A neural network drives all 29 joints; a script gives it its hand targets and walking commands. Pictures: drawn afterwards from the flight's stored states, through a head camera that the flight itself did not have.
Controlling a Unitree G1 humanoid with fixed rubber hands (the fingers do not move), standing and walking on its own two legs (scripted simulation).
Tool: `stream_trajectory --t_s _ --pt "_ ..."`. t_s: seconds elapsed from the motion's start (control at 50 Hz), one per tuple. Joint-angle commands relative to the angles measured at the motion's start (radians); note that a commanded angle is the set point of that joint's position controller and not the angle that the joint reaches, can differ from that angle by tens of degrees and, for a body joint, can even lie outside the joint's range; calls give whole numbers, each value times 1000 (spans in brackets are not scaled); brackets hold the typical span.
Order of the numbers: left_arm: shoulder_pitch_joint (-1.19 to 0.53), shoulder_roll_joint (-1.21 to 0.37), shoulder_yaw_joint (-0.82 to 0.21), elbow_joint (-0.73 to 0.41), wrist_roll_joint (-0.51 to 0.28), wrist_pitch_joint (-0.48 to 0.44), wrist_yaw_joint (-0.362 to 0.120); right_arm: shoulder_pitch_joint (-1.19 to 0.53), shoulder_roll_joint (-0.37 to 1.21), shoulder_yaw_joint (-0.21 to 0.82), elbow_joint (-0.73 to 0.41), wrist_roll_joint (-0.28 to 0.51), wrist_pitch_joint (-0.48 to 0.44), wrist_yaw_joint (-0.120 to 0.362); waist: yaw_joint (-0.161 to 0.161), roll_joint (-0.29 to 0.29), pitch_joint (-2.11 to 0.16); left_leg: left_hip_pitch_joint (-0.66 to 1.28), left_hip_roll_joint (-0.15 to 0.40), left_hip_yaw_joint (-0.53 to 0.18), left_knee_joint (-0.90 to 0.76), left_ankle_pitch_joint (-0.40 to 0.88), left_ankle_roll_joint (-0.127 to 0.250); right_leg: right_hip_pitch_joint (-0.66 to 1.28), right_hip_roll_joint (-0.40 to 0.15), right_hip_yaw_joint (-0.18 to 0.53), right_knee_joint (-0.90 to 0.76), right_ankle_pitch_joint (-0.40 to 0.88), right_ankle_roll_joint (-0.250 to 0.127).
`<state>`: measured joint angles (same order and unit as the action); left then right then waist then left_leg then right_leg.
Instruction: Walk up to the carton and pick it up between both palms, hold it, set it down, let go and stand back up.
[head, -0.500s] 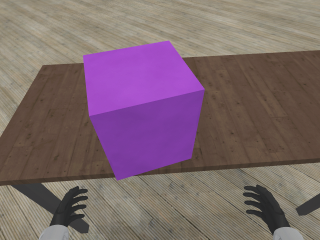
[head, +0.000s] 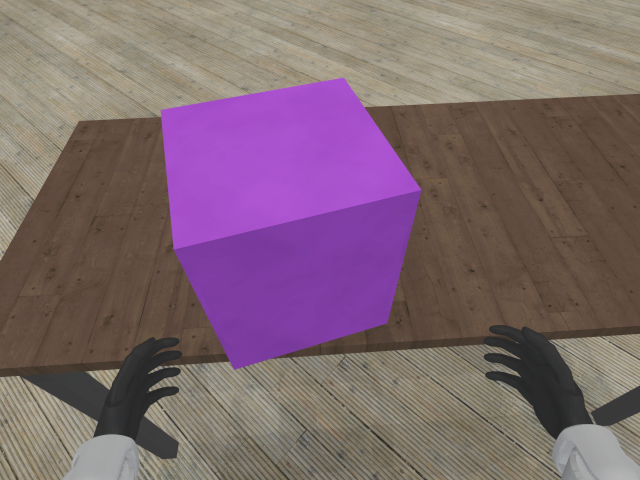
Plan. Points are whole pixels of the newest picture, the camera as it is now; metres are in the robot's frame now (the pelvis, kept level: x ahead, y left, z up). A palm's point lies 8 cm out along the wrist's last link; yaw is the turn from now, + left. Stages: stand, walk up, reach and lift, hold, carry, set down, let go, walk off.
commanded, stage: reach and lift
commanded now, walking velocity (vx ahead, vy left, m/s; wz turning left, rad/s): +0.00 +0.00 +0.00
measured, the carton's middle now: (286, 229) +0.39 +0.06 +0.11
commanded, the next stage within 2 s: none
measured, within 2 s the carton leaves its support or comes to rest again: neither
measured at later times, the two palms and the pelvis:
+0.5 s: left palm (123, 365) +0.22 +0.21 +0.11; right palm (547, 339) +0.24 -0.20 +0.10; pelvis -0.01 -0.01 +0.00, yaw +0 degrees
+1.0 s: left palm (98, 296) +0.27 +0.23 +0.15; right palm (523, 256) +0.31 -0.19 +0.15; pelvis +0.00 -0.01 +0.00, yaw +0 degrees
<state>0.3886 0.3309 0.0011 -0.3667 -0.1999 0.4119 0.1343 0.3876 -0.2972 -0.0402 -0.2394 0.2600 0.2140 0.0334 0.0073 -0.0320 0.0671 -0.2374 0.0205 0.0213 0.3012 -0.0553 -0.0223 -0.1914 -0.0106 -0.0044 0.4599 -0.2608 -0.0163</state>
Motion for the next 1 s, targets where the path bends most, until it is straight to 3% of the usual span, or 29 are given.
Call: stream_trajectory --t_s 0.0,0.16,0.3,0.46,0.68,0.78,0.88,0.98 --pt "-49 6 185 -313 -43 -71 29 -25 -150 -9 -326 57 -77 -34 156 23 -191 392 -1 53 17 229 -11 -136 51 46 -237 117 -8" --pt "-127 -8 191 -376 -62 -13 38 -128 -177 -1 -392 105 -62 -52 168 13 -176 350 -5 53 2 179 -3 -146 53 47 -242 60 -10" --pt "-288 10 223 -383 -67 79 52 -305 -192 -2 -392 128 16 -69 178 23 -168 320 -2 54 -32 75 9 -156 42 71 -248 -11 -18" --pt "-465 6 287 -322 -53 212 45 -511 -223 -4 -284 162 122 -94 157 21 -214 327 -1 54 -40 66 13 -114 38 77 -236 23 -17" --pt "-588 25 362 -365 -25 318 -8 -710 -276 15 -220 231 197 -119 119 53 -339 395 -13 38 11 256 -11 -45 49 63 -205 195 -15" --pt "-693 62 371 -343 -41 332 -7 -833 -292 10 -202 242 210 -120 121 61 -366 367 -18 39 12 214 -7 -49 49 60 -195 169 -16" --pt "-790 75 390 -250 -25 376 -1 -942 -304 17 -106 249 242 -119 129 57 -351 330 -15 42 -3 136 1 -53 47 64 -194 121 -16" --pt "-873 79 407 -192 5 429 0 -1053 -325 27 -23 259 265 -128 130 51 -377 325 -17 44 5 152 0 -30 49 67 -188 162 -12"
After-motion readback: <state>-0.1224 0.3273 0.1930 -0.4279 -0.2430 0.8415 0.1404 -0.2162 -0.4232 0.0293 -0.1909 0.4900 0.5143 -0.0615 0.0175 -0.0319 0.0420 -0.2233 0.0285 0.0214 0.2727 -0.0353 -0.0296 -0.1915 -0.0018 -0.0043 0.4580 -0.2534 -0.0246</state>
